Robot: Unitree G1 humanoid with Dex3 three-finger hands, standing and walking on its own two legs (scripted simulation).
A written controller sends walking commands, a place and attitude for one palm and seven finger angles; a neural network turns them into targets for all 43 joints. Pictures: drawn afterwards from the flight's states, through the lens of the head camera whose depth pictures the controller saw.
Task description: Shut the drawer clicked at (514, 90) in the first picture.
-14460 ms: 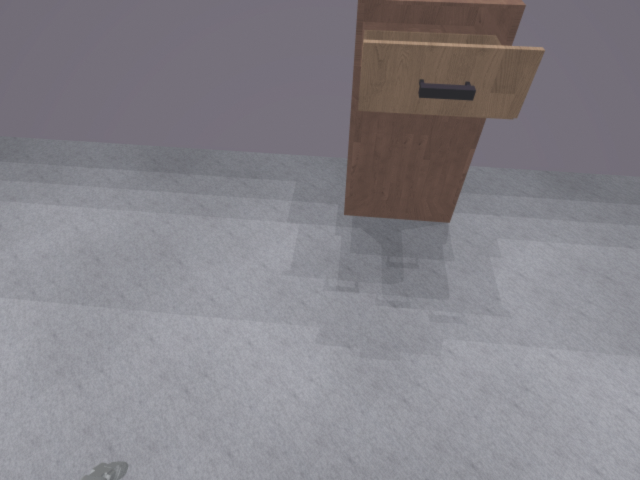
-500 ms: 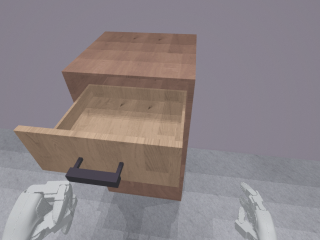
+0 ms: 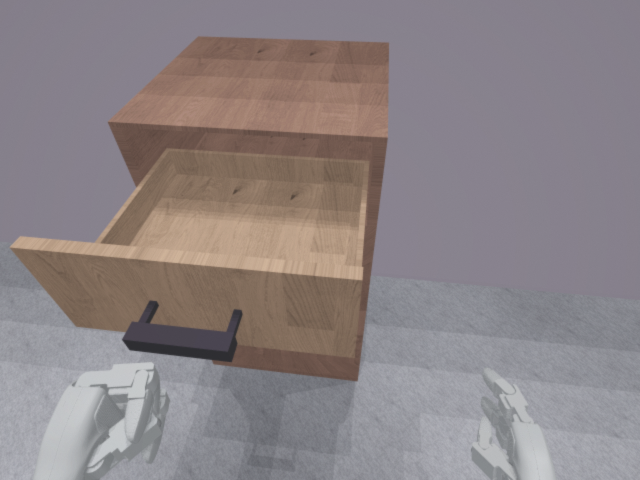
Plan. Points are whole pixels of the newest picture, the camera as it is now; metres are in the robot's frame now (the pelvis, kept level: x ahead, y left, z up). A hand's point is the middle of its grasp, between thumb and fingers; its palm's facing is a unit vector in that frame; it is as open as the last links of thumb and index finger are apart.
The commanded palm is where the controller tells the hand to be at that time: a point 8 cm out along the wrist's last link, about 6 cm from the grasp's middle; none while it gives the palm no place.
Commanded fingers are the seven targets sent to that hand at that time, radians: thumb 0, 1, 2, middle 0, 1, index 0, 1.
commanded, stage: bring the fist close to the handle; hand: left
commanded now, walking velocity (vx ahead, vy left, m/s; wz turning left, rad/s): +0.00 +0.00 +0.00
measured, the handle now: (187, 326) +0.29 +0.21 +0.05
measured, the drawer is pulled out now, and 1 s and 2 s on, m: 0.29 0.29 0.23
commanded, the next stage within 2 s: push the drawer shut in 0.98 s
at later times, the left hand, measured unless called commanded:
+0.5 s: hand (179, 417) +0.17 +0.18 +0.06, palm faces +0.01 -1.00 -0.07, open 3.3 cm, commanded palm +0.14 +0.23 +0.06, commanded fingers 0.00 0.90 0.90 -1.40 -1.60 -1.40 -1.60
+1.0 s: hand (195, 407) +0.19 +0.17 +0.05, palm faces +0.00 -1.00 -0.08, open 3.3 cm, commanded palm +0.15 +0.22 +0.05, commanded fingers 0.00 0.90 0.90 -1.40 -1.60 -1.40 -1.60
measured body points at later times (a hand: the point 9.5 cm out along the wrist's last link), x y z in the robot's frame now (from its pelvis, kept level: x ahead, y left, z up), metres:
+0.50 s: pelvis +0.00 +0.01 -0.02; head +0.02 +0.00 +0.43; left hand +0.17 +0.23 +0.06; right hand +0.18 -0.22 -0.08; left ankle -0.02 +0.15 -0.70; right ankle +0.03 -0.15 -0.70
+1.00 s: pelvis +0.00 +0.00 -0.03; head +0.04 +0.00 +0.42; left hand +0.18 +0.22 +0.05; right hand +0.18 -0.23 -0.10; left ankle -0.02 +0.15 -0.70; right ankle +0.03 -0.15 -0.70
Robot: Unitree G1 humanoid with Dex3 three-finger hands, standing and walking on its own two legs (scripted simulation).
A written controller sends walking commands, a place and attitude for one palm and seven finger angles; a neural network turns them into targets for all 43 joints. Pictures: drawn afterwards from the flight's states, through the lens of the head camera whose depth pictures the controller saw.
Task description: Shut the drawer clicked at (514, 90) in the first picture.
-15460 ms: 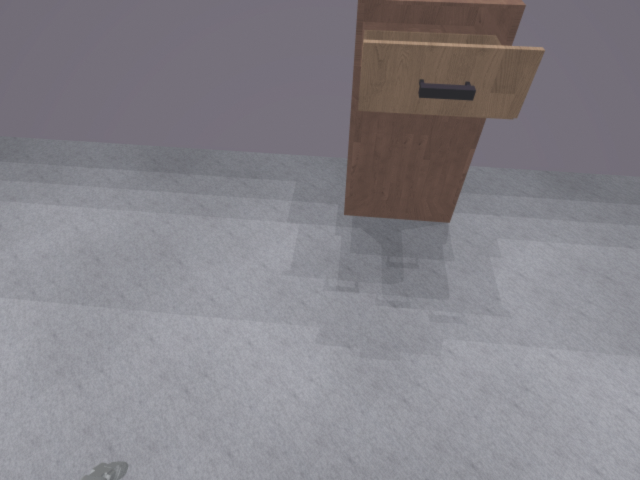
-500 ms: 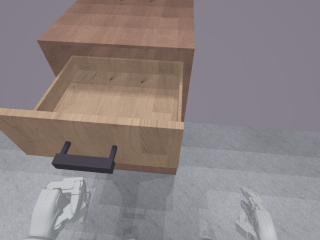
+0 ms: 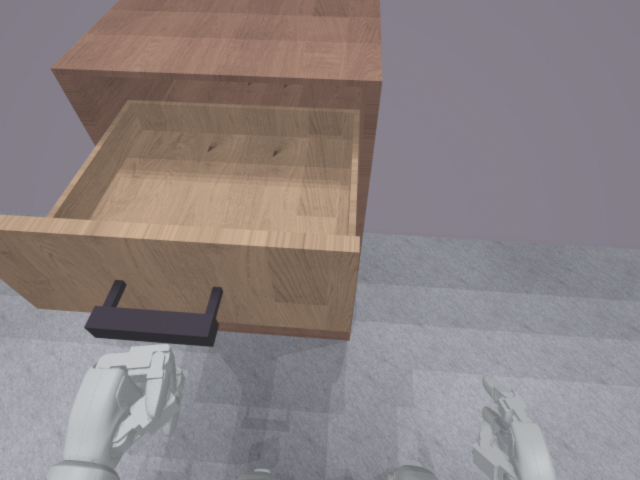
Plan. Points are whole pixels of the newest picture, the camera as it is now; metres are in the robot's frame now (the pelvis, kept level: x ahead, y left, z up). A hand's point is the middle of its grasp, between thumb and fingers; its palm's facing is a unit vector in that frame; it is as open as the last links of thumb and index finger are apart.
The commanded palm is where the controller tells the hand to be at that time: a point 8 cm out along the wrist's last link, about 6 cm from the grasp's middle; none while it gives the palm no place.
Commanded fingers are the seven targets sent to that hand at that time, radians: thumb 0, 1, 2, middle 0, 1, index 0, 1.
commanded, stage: push the drawer shut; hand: left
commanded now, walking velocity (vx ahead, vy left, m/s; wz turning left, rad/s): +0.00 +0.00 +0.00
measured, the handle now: (160, 308) +0.29 +0.20 +0.08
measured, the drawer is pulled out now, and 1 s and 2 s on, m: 0.29 0.23 0.12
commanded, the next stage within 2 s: none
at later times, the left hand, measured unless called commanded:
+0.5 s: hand (181, 378) +0.22 +0.16 +0.07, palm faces -0.02 -1.00 -0.09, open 3.1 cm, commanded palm +0.21 +0.21 +0.08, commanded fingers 0.00 0.90 0.90 -1.40 -1.60 -1.40 -1.60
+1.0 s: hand (193, 325) +0.27 +0.16 +0.08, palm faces -0.05 -1.00 -0.08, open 3.1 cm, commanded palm +0.27 +0.22 +0.08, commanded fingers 0.00 0.90 0.90 -1.40 -1.60 -1.40 -1.60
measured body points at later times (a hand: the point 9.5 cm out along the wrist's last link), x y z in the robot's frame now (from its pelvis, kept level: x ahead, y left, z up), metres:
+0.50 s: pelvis +0.00 +0.00 +0.00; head +0.05 -0.01 +0.45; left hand +0.21 +0.21 +0.08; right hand +0.18 -0.24 -0.07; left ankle -0.02 +0.15 -0.67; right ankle +0.03 -0.16 -0.67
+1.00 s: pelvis -0.01 +0.00 +0.01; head +0.04 -0.01 +0.46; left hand +0.27 +0.21 +0.08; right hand +0.15 -0.24 -0.08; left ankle -0.02 +0.15 -0.67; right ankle +0.03 -0.16 -0.67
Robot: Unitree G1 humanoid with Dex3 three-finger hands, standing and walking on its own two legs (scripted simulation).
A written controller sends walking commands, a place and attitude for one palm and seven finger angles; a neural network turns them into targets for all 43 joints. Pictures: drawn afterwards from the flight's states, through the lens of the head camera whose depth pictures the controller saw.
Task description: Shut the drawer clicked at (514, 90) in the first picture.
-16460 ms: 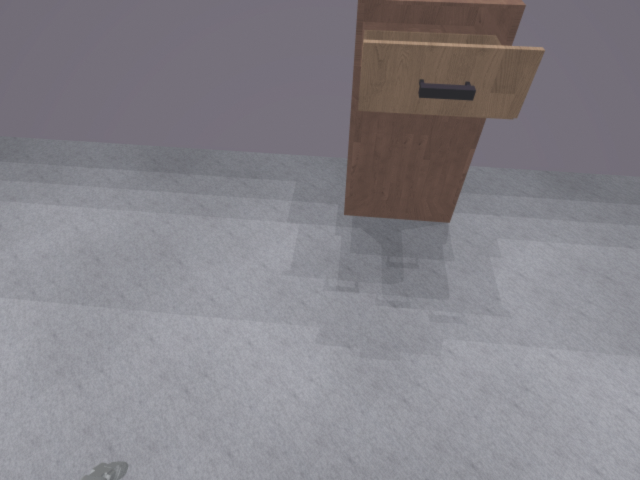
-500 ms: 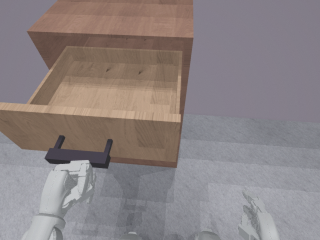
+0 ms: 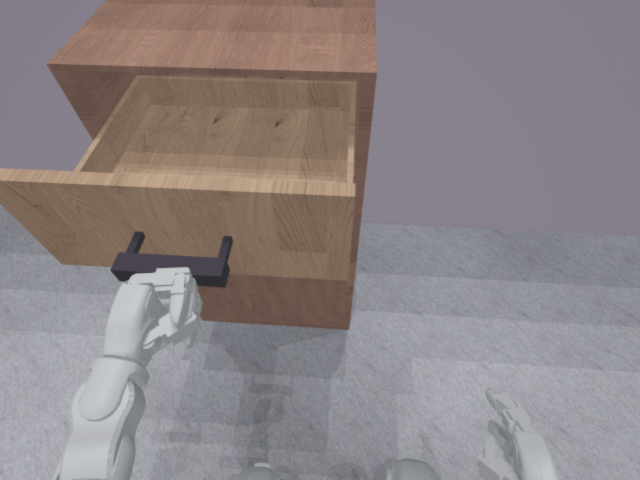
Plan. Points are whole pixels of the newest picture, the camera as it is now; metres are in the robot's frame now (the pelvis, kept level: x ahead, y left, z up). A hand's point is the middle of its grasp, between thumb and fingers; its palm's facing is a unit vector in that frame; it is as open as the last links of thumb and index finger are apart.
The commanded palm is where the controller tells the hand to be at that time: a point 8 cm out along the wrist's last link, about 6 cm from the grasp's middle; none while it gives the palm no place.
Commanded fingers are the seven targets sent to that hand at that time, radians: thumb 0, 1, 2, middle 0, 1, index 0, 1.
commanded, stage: push the drawer shut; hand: left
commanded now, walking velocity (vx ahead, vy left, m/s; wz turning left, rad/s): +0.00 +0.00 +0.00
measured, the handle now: (177, 255) +0.37 +0.20 +0.07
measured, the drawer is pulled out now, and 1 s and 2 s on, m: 0.23 0.12 0.00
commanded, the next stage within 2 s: none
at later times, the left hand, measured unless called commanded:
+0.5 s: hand (201, 275) +0.34 +0.16 +0.06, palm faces -0.05 -1.00 -0.07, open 2.9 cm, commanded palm +0.34 +0.22 +0.07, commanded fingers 0.00 0.90 0.90 -1.40 -1.60 -1.40 -1.60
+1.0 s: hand (213, 237) +0.40 +0.16 +0.07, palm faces -0.05 -1.00 -0.06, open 3.1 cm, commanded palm +0.40 +0.21 +0.07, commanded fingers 0.00 0.90 0.90 -1.40 -1.60 -1.40 -1.60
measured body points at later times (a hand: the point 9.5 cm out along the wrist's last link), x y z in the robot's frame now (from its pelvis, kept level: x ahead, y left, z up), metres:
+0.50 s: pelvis +0.00 +0.00 +0.00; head +0.07 -0.01 +0.45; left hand +0.34 +0.22 +0.07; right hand +0.14 -0.25 -0.10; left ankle +0.00 +0.15 -0.68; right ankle +0.05 -0.15 -0.68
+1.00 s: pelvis +0.00 +0.00 +0.00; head +0.08 -0.01 +0.45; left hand +0.40 +0.21 +0.07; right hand +0.10 -0.27 -0.11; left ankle +0.00 +0.15 -0.68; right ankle +0.05 -0.15 -0.68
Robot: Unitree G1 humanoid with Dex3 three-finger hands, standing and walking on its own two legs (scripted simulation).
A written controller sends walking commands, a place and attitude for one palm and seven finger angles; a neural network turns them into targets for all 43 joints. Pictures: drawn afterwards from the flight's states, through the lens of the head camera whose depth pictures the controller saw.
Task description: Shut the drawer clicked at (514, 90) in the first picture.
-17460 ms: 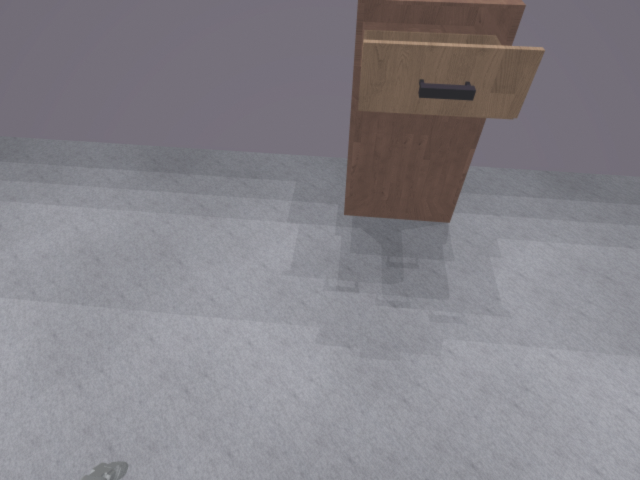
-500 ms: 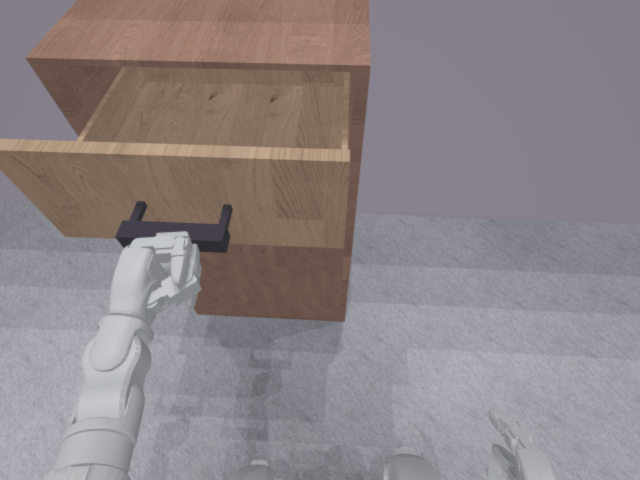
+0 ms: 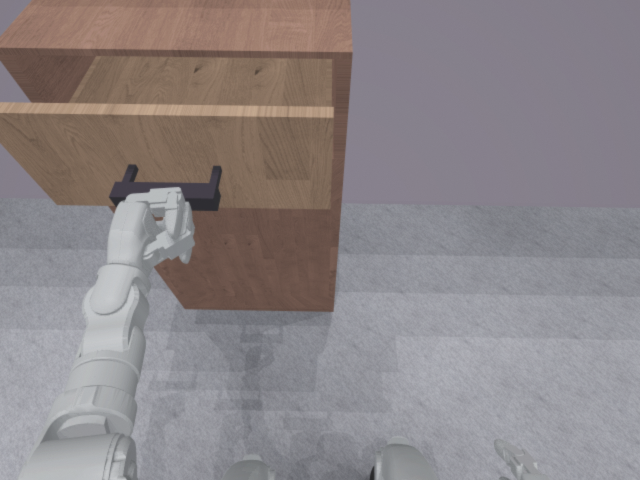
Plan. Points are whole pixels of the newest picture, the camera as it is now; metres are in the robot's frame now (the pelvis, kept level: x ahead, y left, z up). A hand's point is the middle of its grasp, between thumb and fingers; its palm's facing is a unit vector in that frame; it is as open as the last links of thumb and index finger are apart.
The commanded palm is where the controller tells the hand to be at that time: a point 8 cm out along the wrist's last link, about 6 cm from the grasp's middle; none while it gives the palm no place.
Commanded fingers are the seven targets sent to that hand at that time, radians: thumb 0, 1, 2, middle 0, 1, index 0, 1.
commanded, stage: push the drawer shut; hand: left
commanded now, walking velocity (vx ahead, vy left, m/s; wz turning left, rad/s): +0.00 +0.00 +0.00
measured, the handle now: (170, 184) +0.48 +0.21 +0.07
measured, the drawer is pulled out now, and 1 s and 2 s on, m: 0.12 0.00 0.00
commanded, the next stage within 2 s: pull the fist back off the drawer in 1.14 s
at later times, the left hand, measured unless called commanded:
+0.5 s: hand (197, 194) +0.46 +0.17 +0.07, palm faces -0.04 -1.00 -0.05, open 3.2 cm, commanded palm +0.45 +0.22 +0.07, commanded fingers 0.00 0.90 0.90 -1.40 -1.60 -1.40 -1.60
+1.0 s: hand (203, 163) +0.52 +0.17 +0.07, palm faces -0.05 -1.00 -0.05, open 3.1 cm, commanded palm +0.52 +0.22 +0.07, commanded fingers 0.00 0.90 0.90 -1.40 -1.60 -1.40 -1.60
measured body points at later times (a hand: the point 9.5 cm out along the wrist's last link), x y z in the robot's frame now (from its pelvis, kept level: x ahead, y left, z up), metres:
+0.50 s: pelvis -0.01 +0.00 -0.01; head +0.09 +0.00 +0.43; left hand +0.46 +0.22 +0.07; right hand +0.03 -0.27 -0.13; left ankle +0.00 +0.15 -0.69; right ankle +0.05 -0.15 -0.69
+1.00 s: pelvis -0.01 +0.01 -0.02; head +0.13 +0.01 +0.41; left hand +0.51 +0.22 +0.07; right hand -0.02 -0.26 -0.14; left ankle +0.00 +0.15 -0.69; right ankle +0.05 -0.15 -0.69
